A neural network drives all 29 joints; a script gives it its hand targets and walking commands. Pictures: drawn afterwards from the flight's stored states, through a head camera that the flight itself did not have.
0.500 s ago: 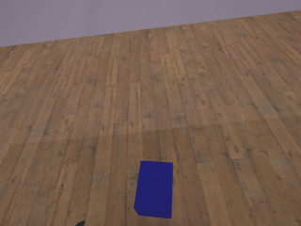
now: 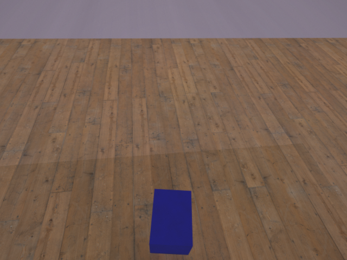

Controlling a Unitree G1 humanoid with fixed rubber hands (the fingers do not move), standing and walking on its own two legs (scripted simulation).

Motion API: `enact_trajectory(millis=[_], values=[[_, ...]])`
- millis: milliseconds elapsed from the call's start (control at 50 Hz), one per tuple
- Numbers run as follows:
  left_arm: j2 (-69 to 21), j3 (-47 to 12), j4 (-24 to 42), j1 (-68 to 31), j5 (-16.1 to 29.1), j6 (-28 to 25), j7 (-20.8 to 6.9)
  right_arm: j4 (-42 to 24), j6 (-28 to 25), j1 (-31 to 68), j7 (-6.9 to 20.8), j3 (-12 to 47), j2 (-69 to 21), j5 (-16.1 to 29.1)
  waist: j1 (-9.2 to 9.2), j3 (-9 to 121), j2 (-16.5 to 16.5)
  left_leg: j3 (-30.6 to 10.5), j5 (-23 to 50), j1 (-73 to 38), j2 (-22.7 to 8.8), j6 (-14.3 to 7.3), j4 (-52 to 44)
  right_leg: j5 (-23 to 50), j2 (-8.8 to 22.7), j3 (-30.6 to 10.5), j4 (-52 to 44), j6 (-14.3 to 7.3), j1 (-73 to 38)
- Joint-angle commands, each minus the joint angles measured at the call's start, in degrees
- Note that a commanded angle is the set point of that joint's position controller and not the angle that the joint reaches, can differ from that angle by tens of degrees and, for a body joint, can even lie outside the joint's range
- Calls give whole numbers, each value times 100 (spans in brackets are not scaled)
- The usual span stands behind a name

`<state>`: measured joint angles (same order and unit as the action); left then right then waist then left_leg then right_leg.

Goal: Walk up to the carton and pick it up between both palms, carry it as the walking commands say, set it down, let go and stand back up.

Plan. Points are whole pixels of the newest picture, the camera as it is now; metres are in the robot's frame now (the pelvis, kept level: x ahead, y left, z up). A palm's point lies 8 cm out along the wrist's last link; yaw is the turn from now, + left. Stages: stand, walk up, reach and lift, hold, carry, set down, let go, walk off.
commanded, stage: walk up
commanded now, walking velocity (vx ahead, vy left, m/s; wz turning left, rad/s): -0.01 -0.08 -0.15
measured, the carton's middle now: (171, 221) +0.45 -0.02 -0.69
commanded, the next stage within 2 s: stand in 1.24 s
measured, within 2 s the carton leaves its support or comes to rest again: neither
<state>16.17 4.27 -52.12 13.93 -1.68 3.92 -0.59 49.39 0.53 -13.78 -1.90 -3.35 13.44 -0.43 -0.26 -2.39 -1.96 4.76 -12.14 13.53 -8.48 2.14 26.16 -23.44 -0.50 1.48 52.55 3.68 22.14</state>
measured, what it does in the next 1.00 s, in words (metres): steps on the spot: right foot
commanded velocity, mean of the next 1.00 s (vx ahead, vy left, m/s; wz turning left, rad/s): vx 0.00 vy -0.01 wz -0.05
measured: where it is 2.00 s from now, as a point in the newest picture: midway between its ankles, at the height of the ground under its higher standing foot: outside the picture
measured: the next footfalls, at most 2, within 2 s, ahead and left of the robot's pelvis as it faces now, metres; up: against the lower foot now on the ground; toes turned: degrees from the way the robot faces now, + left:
right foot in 0.14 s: +0.03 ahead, -0.15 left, +0.00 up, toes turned +1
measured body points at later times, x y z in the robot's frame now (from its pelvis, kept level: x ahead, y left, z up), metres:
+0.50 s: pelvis +0.02 -0.03 +0.00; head +0.03 -0.04 +0.45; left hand +0.07 +0.21 -0.14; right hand +0.03 -0.28 -0.16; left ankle +0.02 +0.13 -0.75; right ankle -0.01 -0.15 -0.75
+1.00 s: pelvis +0.01 -0.02 -0.01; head +0.03 -0.01 +0.44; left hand +0.05 +0.24 -0.16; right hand +0.02 -0.27 -0.16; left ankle +0.02 +0.13 -0.75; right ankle -0.01 -0.15 -0.75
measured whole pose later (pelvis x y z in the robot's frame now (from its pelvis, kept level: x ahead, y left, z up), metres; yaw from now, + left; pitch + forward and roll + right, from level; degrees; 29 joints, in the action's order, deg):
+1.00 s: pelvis +0.01 -0.02 -0.01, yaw -3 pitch +0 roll +0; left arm 12.5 3.9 -58.1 15.7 -0.9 0.9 1.7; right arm 58.2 1.0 -16.4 -2.9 -2.3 11.3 -1.0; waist 0.9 -2.2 -1.0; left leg 7.4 -15.0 12.2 -6.5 3.3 28.2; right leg -16.8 1.0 -1.0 29.4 1.0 12.2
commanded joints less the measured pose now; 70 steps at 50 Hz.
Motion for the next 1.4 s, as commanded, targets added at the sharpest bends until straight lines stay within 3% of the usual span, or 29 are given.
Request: enact_trajectory(millis=[0,40,80,100,120,140,160,180,220,260,300,500,760,800,880,920,960,1000,1020,1040,1060,1080,1100,1120,1140,1180,1240,1380], values=[[131,-36,409,-225,27,-60,-22,33,3,-404,-15,-252,1124,-38,-247,84,1731,-913,1477,-532,-1207,-917,-835,-248,177,10,-792,-28,123],[21,-119,300,-40,76,-159,19,77,23,-170,82,-213,1008,-46,-155,228,1901,-862,1808,-377,-885,-891,-747,-88,70,120,-1701,-169,-604],[-21,-147,27,456,54,-275,89,184,61,19,163,-170,914,40,150,306,1490,-663,1655,-160,-622,-710,-517,1334,-40,395,-3369,-330,-1622],[167,-107,-1,485,0,-346,106,249,59,-180,205,-127,751,38,78,359,969,-567,1152,135,-413,-511,-271,1579,319,33,-3657,-312,-2151],[465,-89,75,463,-29,-421,111,227,64,-332,242,-36,356,-5,-10,513,-34,-390,162,463,-98,-222,186,1880,1347,-1013,-3931,-363,-2322],[799,-70,106,81,25,-399,116,127,104,-200,177,24,230,95,-14,176,-1013,-96,-834,342,268,-96,-93,1667,1736,-1320,-4110,-741,-1269],[563,-106,121,-182,-15,-402,120,202,164,-157,154,0,414,80,-22,-131,-960,-198,-691,147,259,-105,-1,785,1489,-1238,-4205,-827,-1064],[383,-165,125,-346,6,-408,130,253,154,-145,165,-4,485,51,-80,-266,-851,-153,-242,132,326,-111,-167,493,1275,-1033,-4223,-730,-1085],[326,-172,61,-323,41,-430,162,384,51,-269,187,-13,489,4,-103,-234,-845,-131,572,-237,261,-86,-432,926,1005,-629,-4100,-621,-1116],[266,-162,8,-166,79,-473,172,539,-39,-462,194,-4,490,-20,-60,10,-515,-164,907,-470,139,-14,-498,1369,896,-442,-3949,-585,-1281],[247,-146,-69,-16,89,-493,184,634,-50,-479,170,20,417,-12,-28,31,-279,-185,921,-487,113,32,-533,1567,856,-380,-3847,-587,-1372],[143,-125,-342,237,94,-514,209,989,-33,-608,62,75,300,-15,4,33,268,-225,1332,-580,-16,7,-549,2157,712,-169,-3567,-554,-1429],[10,-138,-743,566,66,-488,257,1178,-21,-722,-4,109,249,-12,62,-99,251,-166,1255,-553,-78,7,-619,2131,675,-80,-3497,-426,-1398],[276,-23,-496,328,100,-458,222,1019,-13,-709,-91,-8,454,-17,25,5,86,153,1256,-454,-37,100,-74,2791,783,-365,-3127,-537,-1173],[179,46,-467,413,82,-387,245,872,28,-754,-117,16,287,-42,48,32,58,215,1018,-429,-53,113,17,2252,711,-425,-3042,-525,-801],[146,60,-448,415,87,-344,251,821,31,-773,-121,-6,379,-52,46,7,223,137,1103,-459,-164,49,-85,2145,574,-321,-2821,-470,-660],[113,72,-423,454,74,-308,244,801,36,-834,-128,-44,545,-61,29,52,599,-172,1137,-526,-464,-122,-372,1952,372,-152,-2346,-391,-506],[-15,60,-381,498,40,-265,224,796,57,-838,-145,-88,745,-76,-18,69,1157,-728,1187,-463,-1041,-585,-789,1135,104,41,-1539,-266,-280],[-134,37,-353,581,5,-242,205,714,60,-645,-154,-85,731,-76,52,87,1428,-870,1039,-23,-1282,-847,-912,181,99,66,-1122,-269,-484],[-261,-27,-364,742,-16,-245,183,646,73,-321,-141,-44,598,-66,245,83,1385,-630,596,577,-1098,-843,-876,-86,246,-49,-1234,-332,-1019],[-372,-97,-540,1028,-20,-274,174,659,95,-78,-86,40,331,-60,456,0,1112,-440,-164,1090,-711,-553,-829,474,439,-200,-2251,-408,-1665],[-208,-119,-672,1191,-55,-355,177,752,111,-133,-9,102,126,-24,479,-301,498,-72,-781,1125,-160,-154,-426,877,766,-635,-3419,-438,-1641],[236,-64,-612,959,-34,-422,198,854,138,-402,25,140,-31,21,235,-377,-356,229,-580,484,208,24,-165,319,1262,-1229,-4025,-591,-777],[304,-72,-576,664,16,-444,205,937,172,-577,44,168,-91,30,81,-436,-544,77,-247,-170,179,47,-264,77,1343,-1403,-4244,-726,-268],[174,-123,-520,367,38,-475,211,997,157,-663,66,165,-38,13,-65,-501,-464,79,150,-475,157,56,-425,182,1127,-1171,-4236,-645,-217],[74,-157,-509,338,100,-540,223,1132,49,-794,86,125,102,-37,-80,-267,-345,84,654,-782,54,83,-514,1103,884,-739,-4116,-511,-617],[7,-144,-609,611,119,-578,226,1255,-48,-902,72,122,134,-52,-14,-38,-60,89,893,-807,-84,102,-658,1966,736,-418,-3776,-501,-1105],[-167,-181,-808,754,74,-529,247,1404,-29,-960,14,177,-9,-53,40,-259,179,130,718,-599,-107,86,-765,1656,678,-313,-3712,-513,-1160]])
